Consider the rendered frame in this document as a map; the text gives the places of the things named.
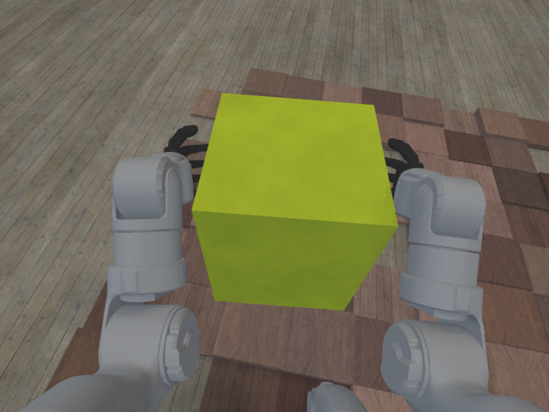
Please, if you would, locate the robot right hand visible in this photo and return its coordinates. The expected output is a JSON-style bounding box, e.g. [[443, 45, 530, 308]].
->
[[384, 138, 424, 201]]

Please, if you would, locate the carton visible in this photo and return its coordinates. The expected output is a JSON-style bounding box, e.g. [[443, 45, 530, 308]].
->
[[191, 93, 398, 311]]

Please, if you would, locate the robot left forearm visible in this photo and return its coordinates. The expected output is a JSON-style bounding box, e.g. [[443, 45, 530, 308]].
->
[[99, 152, 194, 364]]

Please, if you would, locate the robot right forearm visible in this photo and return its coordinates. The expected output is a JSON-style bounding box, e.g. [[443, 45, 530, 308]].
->
[[394, 168, 489, 384]]

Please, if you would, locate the robot left upper arm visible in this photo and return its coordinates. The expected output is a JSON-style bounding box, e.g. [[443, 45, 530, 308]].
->
[[19, 305, 200, 412]]

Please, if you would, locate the robot right thigh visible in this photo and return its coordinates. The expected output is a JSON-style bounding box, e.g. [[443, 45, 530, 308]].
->
[[307, 384, 368, 412]]

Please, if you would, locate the robot right upper arm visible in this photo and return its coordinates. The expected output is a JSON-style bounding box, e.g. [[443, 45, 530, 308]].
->
[[381, 319, 546, 412]]

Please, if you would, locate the robot left hand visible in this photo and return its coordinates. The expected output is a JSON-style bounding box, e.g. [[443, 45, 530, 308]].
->
[[164, 125, 208, 197]]

